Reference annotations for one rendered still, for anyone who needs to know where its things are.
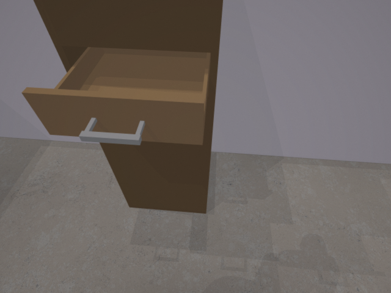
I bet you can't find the drawer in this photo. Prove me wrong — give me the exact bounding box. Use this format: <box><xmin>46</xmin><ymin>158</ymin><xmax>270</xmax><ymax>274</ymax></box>
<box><xmin>22</xmin><ymin>47</ymin><xmax>211</xmax><ymax>145</ymax></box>

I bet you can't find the cabinet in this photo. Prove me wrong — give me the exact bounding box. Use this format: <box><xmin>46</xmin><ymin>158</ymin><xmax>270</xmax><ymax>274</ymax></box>
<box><xmin>34</xmin><ymin>0</ymin><xmax>223</xmax><ymax>214</ymax></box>

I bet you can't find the handle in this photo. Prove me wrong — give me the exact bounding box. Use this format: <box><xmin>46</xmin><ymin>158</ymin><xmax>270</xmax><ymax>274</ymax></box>
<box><xmin>79</xmin><ymin>118</ymin><xmax>145</xmax><ymax>145</ymax></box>

